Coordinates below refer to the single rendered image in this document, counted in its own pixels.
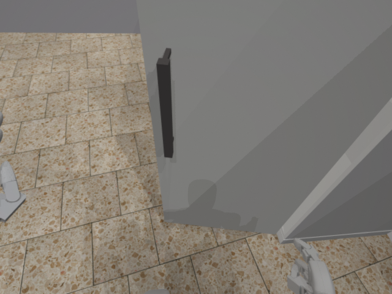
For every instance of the left robot hand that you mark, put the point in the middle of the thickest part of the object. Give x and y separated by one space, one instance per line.
12 199

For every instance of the fridge door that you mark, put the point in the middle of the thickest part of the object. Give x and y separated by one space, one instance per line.
266 97

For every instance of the right robot hand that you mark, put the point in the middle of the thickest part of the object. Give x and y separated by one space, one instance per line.
317 278

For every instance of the handle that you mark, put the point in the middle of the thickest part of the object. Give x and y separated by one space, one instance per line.
165 98

